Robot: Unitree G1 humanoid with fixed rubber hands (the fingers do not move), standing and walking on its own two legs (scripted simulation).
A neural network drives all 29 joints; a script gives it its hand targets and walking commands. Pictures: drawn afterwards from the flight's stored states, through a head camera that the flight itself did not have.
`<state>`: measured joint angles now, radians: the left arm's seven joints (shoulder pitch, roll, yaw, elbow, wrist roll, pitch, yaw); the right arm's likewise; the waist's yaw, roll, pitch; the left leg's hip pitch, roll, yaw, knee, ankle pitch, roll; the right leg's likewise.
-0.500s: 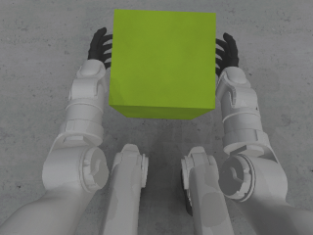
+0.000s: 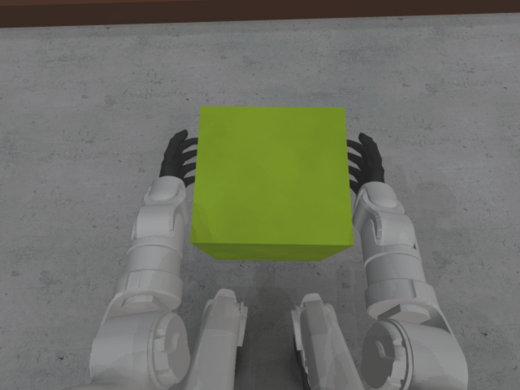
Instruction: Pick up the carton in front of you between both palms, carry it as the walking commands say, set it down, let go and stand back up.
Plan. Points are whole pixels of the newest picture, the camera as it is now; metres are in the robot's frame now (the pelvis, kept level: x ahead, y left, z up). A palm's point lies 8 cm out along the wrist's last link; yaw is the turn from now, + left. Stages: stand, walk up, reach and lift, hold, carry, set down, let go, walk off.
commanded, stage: reach and lift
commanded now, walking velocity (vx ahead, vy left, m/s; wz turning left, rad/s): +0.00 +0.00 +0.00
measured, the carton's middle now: (269, 196) +0.44 +0.01 -0.11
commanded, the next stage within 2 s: hold in 1.86 s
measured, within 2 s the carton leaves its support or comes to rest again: neither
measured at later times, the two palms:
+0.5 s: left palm (136, 164) +0.39 +0.16 +0.11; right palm (430, 168) +0.39 -0.14 +0.11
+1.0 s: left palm (76, 141) +0.35 +0.15 +0.22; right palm out of the picture +0.36 -0.15 +0.23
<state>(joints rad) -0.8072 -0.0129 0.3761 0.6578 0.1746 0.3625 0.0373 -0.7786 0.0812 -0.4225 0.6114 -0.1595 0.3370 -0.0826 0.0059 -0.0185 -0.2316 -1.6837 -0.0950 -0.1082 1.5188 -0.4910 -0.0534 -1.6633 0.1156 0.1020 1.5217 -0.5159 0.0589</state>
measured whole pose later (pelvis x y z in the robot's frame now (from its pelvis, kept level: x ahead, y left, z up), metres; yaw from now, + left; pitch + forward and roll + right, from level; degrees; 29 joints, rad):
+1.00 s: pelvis +0.07 +0.00 +0.20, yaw +1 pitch -2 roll +0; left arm -0.27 -0.15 0.27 0.40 0.28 0.62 0.01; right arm -0.28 0.15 -0.28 0.40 -0.27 0.59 0.00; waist 0.00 -0.01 -0.06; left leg -0.20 -0.04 -0.14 0.46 -0.22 -0.02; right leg -0.18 0.05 0.15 0.47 -0.24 0.01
